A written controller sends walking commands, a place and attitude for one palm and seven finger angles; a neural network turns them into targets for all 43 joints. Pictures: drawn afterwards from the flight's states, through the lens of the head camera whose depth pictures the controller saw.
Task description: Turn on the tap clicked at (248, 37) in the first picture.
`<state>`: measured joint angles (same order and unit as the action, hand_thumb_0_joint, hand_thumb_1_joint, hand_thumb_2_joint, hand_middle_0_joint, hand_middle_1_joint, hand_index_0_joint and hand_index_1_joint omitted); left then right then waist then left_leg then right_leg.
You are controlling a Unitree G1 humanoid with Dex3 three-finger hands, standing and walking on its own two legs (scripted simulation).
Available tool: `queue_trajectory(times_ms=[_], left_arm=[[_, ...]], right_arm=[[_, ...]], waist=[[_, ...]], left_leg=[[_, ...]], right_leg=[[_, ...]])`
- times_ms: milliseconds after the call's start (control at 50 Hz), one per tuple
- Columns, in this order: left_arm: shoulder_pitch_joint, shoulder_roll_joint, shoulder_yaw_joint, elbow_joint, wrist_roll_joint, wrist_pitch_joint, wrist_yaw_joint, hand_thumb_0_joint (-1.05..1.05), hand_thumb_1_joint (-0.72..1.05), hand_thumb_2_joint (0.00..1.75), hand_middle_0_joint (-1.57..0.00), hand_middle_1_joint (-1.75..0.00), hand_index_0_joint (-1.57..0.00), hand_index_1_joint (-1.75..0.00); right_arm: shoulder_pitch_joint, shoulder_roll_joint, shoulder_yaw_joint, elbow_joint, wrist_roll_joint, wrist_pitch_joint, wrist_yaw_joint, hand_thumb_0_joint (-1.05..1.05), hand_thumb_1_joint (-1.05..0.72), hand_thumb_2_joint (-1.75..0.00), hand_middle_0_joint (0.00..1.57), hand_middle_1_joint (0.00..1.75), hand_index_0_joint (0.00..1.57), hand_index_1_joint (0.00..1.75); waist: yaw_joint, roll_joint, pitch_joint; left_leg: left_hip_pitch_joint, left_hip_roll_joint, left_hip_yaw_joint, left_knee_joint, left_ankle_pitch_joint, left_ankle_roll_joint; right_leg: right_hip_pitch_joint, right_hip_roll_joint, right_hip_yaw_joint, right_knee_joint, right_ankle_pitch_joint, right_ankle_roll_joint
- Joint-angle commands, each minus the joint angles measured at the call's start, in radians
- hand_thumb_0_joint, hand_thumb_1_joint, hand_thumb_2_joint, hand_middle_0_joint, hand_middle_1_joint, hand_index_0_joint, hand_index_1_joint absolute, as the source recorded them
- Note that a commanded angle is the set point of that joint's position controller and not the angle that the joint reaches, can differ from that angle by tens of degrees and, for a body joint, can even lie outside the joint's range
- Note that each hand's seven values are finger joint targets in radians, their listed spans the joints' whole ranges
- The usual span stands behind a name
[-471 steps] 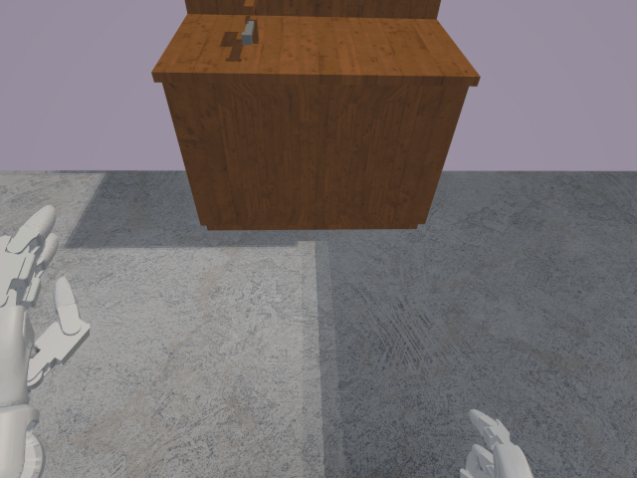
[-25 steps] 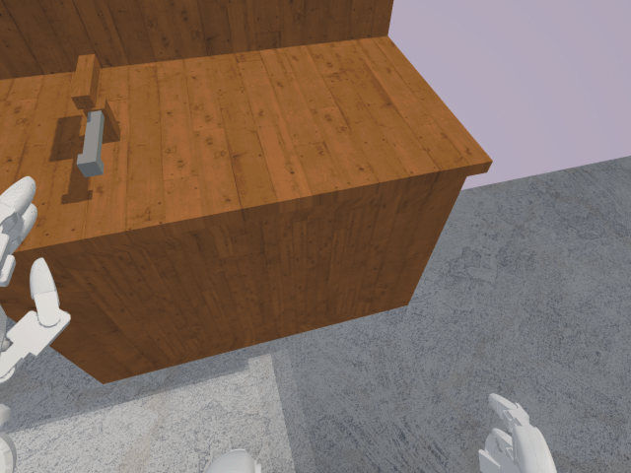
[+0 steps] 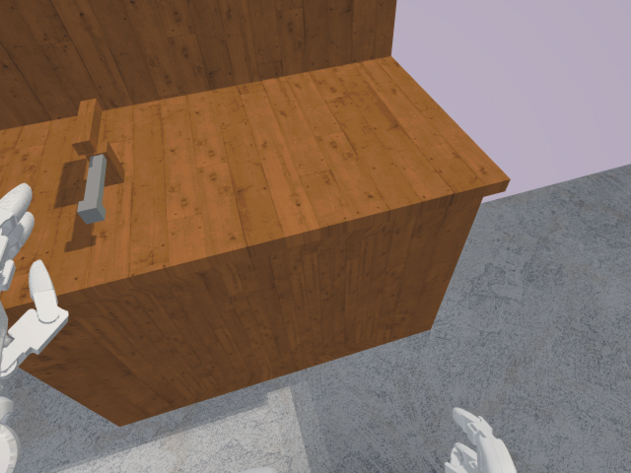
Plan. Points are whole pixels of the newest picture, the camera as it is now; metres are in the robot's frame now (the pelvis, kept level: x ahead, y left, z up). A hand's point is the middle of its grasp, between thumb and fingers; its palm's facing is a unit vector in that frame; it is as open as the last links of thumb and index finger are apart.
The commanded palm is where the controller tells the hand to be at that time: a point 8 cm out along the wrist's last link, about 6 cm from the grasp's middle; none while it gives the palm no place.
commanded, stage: come to a stop and stand still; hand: left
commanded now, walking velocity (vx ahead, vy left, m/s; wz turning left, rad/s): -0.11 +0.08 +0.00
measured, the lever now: (91, 210) +0.46 +0.39 +0.06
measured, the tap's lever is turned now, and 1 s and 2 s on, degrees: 0 0 0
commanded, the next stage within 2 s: look again from close up in 1.02 s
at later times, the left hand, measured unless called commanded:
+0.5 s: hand (20, 326) +0.20 +0.27 +0.18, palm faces +0.42 -0.82 -0.39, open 7.4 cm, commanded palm +0.15 +0.30 +0.19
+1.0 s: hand (14, 374) +0.17 +0.26 +0.17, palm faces +0.38 -0.84 -0.38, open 7.4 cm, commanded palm +0.11 +0.30 +0.19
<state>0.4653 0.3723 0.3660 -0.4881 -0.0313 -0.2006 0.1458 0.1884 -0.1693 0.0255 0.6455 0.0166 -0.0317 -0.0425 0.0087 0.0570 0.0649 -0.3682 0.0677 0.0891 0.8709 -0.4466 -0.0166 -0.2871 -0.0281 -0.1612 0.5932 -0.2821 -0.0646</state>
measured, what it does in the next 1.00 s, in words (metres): steps on the spot: left foot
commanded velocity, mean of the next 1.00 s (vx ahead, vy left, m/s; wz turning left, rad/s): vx -0.02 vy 0.01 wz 0.00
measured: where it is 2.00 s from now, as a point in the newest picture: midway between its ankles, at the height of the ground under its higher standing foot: outside the picture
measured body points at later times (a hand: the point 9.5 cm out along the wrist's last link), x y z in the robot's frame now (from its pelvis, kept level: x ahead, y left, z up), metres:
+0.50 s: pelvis -0.02 +0.03 +0.01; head +0.00 +0.03 +0.46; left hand +0.18 +0.31 +0.20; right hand +0.17 -0.18 -0.07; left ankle +0.05 +0.13 -0.73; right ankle -0.02 -0.10 -0.73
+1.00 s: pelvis -0.05 +0.03 +0.00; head -0.04 +0.03 +0.45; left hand +0.14 +0.31 +0.19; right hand +0.09 -0.21 -0.08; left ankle +0.05 +0.13 -0.73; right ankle -0.01 -0.09 -0.73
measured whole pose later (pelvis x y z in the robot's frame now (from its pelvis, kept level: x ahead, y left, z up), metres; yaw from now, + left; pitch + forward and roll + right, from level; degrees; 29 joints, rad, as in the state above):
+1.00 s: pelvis -0.05 +0.03 +0.00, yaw -1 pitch -3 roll -2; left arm 0.46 0.34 0.34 -0.48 -0.02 -0.20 0.15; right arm 0.24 -0.20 0.01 0.61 0.01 -0.08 -0.07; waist -0.01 0.02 0.08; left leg -0.34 0.06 0.07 0.52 -0.13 0.02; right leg -0.23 0.00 -0.08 0.49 -0.20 0.00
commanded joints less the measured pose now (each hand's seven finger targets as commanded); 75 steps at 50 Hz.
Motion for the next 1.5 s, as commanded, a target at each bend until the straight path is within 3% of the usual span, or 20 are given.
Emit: queue_trajectory(times_ms=[0, 60, 180, 260, 320, 400, 500, 560, 820, 920, 1020, 1080, 1100, 1120, 1140, 1160, 1240, 1300, 1360, 1480], left_arm=[[-0.023, 0.153, 0.118, -0.116, -0.003, -0.047, 0.025, 0.0, 0.9, 0.9, -0.2, -0.3, -0.2, -0.3], [-0.038, 0.159, 0.106, -0.169, 0.003, -0.063, 0.032, 0.0, 0.9, 0.9, -0.2, -0.3, -0.2, -0.3], [0.002, 0.181, 0.125, -0.325, -0.001, -0.055, 0.048, 0.0, 0.9, 0.9, -0.2, -0.3, -0.2, -0.3], [0.003, 0.193, 0.137, -0.333, -0.003, -0.061, 0.047, 0.0, 0.9, 0.9, -0.2, -0.3, -0.2, -0.3], [-0.03, 0.157, 0.11, -0.259, 0.008, -0.069, 0.031, 0.0, 0.9, 0.9, -0.2, -0.3, -0.2, -0.3], [-0.066, 0.106, 0.044, -0.232, 0.008, -0.058, 0.025, 0.0, 0.9, 0.9, -0.2, -0.3, -0.2, -0.3], [-0.064, 0.135, 0.069, -0.206, 0.007, -0.038, 0.025, 0.0, 0.9, 0.9, -0.2, -0.3, -0.2, -0.3], [-0.062, 0.16, 0.093, -0.211, -0.013, -0.017, 0.016, 0.0, 0.9, 0.9, -0.2, -0.3, -0.2, -0.3], [-0.095, 0.11, 0.059, -0.195, 0.013, -0.052, 0.023, 0.0, 0.9, 0.9, -0.2, -0.3, -0.2, -0.3], [-0.056, 0.123, 0.065, -0.205, 0.011, -0.062, 0.027, 0.0, 0.9, 0.9, -0.2, -0.3, -0.2, -0.3], [-0.082, 0.131, 0.067, -0.197, 0.013, -0.048, 0.026, 0.0, 0.9, 0.9, -0.2, -0.3, -0.2, -0.3], [-0.122, 0.143, 0.074, -0.213, 0.007, -0.048, 0.031, 0.0, 0.9, 0.9, -0.2, -0.3, -0.2, -0.3], [-1.052, 0.976, 0.675, -0.346, 0.114, -0.128, 0.007, 0.0, 0.9, 0.9, -0.2, -0.3, -0.2, -0.3], [-0.56, 0.337, 0.217, 0.167, 0.04, -0.086, -0.037, 0.0, 0.9, 0.9, -0.2, -0.3, -0.2, -0.3], [-0.271, 0.251, 0.179, 0.146, -0.001, -0.084, -0.032, 0.0, 0.9, 0.9, -0.2, -0.3, -0.2, -0.3], [-0.251, 0.104, 0.074, 0.178, -0.01, -0.076, -0.04, 0.0, 0.9, 0.9, -0.2, -0.3, -0.2, -0.3], [-0.213, 0.097, -0.019, -0.101, -0.013, -0.114, -0.059, 0.0, 0.9, 0.9, -0.2, -0.3, -0.2, -0.3], [-0.19, 0.145, 0.046, -0.185, 0.009, -0.119, -0.04, 0.0, 0.9, 0.9, -0.2, -0.3, -0.2, -0.3], [-0.158, 0.28, 0.21, -0.196, 0.005, -0.123, -0.016, 0.0, 0.9, 0.9, -0.2, -0.3, -0.2, -0.3], [-0.222, 0.179, 0.149, -0.185, 0.001, -0.133, -0.024, 0.0, 0.9, 0.9, -0.2, -0.3, -0.2, -0.3]], right_arm=[[-0.09, -0.104, -0.034, -0.161, -0.004, -0.046, -0.009, 0.0, -0.9, -0.9, 0.2, 0.3, 0.2, 0.3], [-0.122, -0.103, -0.031, -0.167, -0.009, -0.046, -0.023, 0.0, -0.9, -0.9, 0.2, 0.3, 0.2, 0.3], [-0.067, -0.117, -0.054, -0.212, -0.017, -0.047, -0.036, 0.0, -0.9, -0.9, 0.2, 0.3, 0.2, 0.3], [-0.056, -0.163, -0.08, -0.236, -0.004, -0.043, -0.043, 0.0, -0.9, -0.9, 0.2, 0.3, 0.2, 0.3], [-0.06, -0.141, -0.061, -0.21, -0.026, -0.061, -0.03, 0.0, -0.9, -0.9, 0.2, 0.3, 0.2, 0.3], [-0.019, -0.154, -0.067, -0.195, -0.011, -0.095, -0.014, 0.0, -0.9, -0.9, 0.2, 0.3, 0.2, 0.3], [-0.057, -0.138, -0.049, -0.203, -0.009, -0.087, -0.011, 0.0, -0.9, -0.9, 0.2, 0.3, 0.2, 0.3], [-0.07, -0.128, -0.051, -0.207, -0.008, -0.068, -0.017, 0.0, -0.9, -0.9, 0.2, 0.3, 0.2, 0.3], [-0.065, -0.144, -0.048, -0.2, -0.008, -0.085, -0.035, 0.0, -0.9, -0.9, 0.2, 0.3, 0.2, 0.3], [-0.046, -0.14, -0.057, -0.196, -0.009, -0.108, -0.029, 0.0, -0.9, -0.9, 0.2, 0.3, 0.2, 0.3], [-0.051, -0.133, -0.056, -0.188, -0.018, -0.096, -0.031, 0.0, -0.9, -0.9, 0.2, 0.3, 0.2, 0.3], [-0.053, -0.126, -0.047, -0.175, -0.02, -0.1, -0.035, 0.0, -0.9, -0.9, 0.2, 0.3, 0.2, 0.3], [0.003, -0.154, -0.088, -0.149, -0.078, -0.153, -0.033, 0.0, -0.9, -0.9, 0.2, 0.3, 0.2, 0.3], [-0.01, -0.048, -0.039, -0.108, -0.036, -0.163, -0.029, 0.0, -0.9, -0.9, 0.2, 0.3, 0.2, 0.3], [-0.031, -0.093, -0.056, -0.173, -0.007, -0.165, -0.022, 0.0, -0.9, -0.9, 0.2, 0.3, 0.2, 0.3], [-0.021, -0.119, -0.071, -0.202, 0.006, -0.175, -0.007, 0.0, -0.9, -0.9, 0.2, 0.3, 0.2, 0.3], [-0.046, -0.146, -0.059, -0.204, 0.002, -0.191, 0.029, 0.0, -0.9, -0.9, 0.2, 0.3, 0.2, 0.3], [-0.072, -0.149, -0.052, -0.229, 0.004, -0.201, 0.037, 0.0, -0.9, -0.9, 0.2, 0.3, 0.2, 0.3], [-0.06, -0.154, -0.057, -0.234, -0.012, -0.193, 0.029, 0.0, -0.9, -0.9, 0.2, 0.3, 0.2, 0.3], [-0.052, -0.145, -0.051, -0.225, -0.022, -0.194, 0.019, 0.0, -0.9, -0.9, 0.2, 0.3, 0.2, 0.3]], waist=[[-0.01, -0.191, -0.13], [-0.005, -0.181, -0.163], [-0.002, -0.125, -0.203], [0.011, 0.129, -0.174], [0.005, 0.237, -0.09], [-0.013, 0.137, -0.169], [-0.014, -0.001, -0.169], [-0.011, -0.164, -0.117], [0.001, 0.131, -0.052], [-0.004, 0.024, -0.121], [-0.011, -0.065, -0.043], [-0.012, -0.05, -0.072], [0.074, -0.261, -0.033], [0.008, -0.288, -0.165], [0.05, -0.185, -0.12], [0.027, -0.038, -0.144], [0.029, 0.065, -0.104], [0.037, 0.088, -0.079], [0.035, -0.007, -0.144], [0.018, 0.107, -0.145]], left_leg=[[-0.198, 0.008, -0.076, 0.18, 0.0, -0.023], [-0.082, -0.017, -0.016, -0.022, 0.062, -0.019], [0.115, -0.05, -0.003, -0.356, 0.238, -0.011], [0.213, 0.197, -0.215, -0.506, 0.605, 0.069], [0.085, 0.247, -0.244, -0.605, 0.54, 0.12], [0.241, 0.196, -0.167, -0.502, 0.642, 0.1], [0.102, 0.116, -0.105, -0.437, 0.337, 0.036], [0.117, 0.019, -0.038, -0.342, 0.101, 0.0], [-0.072, 0.118, -0.184, -0.642, -0.174, 0.049], [0.046, 0.071, -0.121, -0.525, 0.001, 0.031], [0.075, 0.02, -0.071, -0.415, -0.032, 0.011], [0.103, 0.029, -0.092, -0.419, 0.089, 0.017], [-0.014, 0.0, -0.04, -0.199, 0.18, 0.018], [0.095, -0.091, -0.098, -0.2, 0.178, 0.027], [0.151, -0.062, -0.063, -0.267, 0.219, 0.016], [0.181, -0.063, -0.048, -0.328, 0.226, 0.013], [0.116, 0.003, -0.184, -0.554, -0.026, 0.045], [-0.072, 0.104, -0.319, -0.72, -0.202, 0.09], [0.039, 0.077, -0.241, -0.651, -0.053, 0.069], [0.049, 0.052, -0.218, -0.64, -0.076, 0.051]], right_leg=[[0.233, -0.319, 0.33, -0.241, 0.528, -0.095], [0.234, -0.254, 0.176, -0.204, 0.646, -0.049], [0.216, -0.223, 0.175, -0.158, 0.5, -0.022], [0.051, -0.05, 0.103, -0.012, -0.02, 0.075], [0.023, -0.021, 0.112, 0.161, -0.231, 0.075], [0.031, 0.002, 0.088, -0.029, -0.097, 0.091], [0.184, -0.054, 0.143, -0.221, 0.174, 0.074], [0.005, -0.146, 0.272, -0.299, -0.061, 0.023], [0.118, 0.012, 0.118, -0.106, -0.142, 0.063], [0.099, -0.023, 0.168, -0.202, -0.07, 0.052], [-0.086, -0.084, 0.26, -0.318, -0.329, 0.022], [-0.048, -0.076, 0.231, -0.278, -0.169, 0.032], [-0.074, -0.114, 0.353, -0.385, 0.162, 0.05], [-0.052, -0.177, 0.349, -0.289, 0.111, -0.044], [-0.058, -0.146, 0.352, -0.343, -0.005, -0.009], [0.006, -0.137, 0.342, -0.302, 0.001, -0.022], [0.015, -0.027, 0.232, -0.217, -0.245, 0.036], [0.161, 0.04, 0.151, -0.031, -0.077, 0.062], [0.156, 0.036, 0.148, -0.113, -0.03, 0.061], [0.177, 0.033, 0.151, -0.162, -0.012, 0.048]])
